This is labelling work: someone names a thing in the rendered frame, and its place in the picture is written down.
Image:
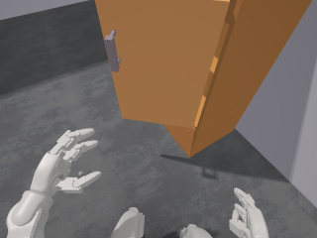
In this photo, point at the cupboard door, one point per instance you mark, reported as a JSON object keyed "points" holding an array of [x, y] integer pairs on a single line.
{"points": [[166, 49]]}

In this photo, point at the robot left hand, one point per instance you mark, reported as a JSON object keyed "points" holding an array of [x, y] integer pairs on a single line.
{"points": [[54, 163]]}

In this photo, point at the robot thigh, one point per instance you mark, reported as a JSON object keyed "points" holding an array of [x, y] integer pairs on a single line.
{"points": [[130, 225], [194, 232]]}

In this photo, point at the right robot thigh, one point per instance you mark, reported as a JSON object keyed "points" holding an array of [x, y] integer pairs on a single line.
{"points": [[194, 232]]}

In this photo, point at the handle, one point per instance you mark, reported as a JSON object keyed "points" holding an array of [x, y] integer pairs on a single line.
{"points": [[112, 51]]}

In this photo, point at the left robot thigh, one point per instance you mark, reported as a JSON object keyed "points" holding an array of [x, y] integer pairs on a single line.
{"points": [[130, 225]]}

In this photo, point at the robot left forearm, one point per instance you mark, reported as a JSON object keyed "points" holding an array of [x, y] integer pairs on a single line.
{"points": [[28, 217]]}

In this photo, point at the robot right hand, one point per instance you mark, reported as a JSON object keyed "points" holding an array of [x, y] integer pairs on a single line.
{"points": [[253, 224]]}

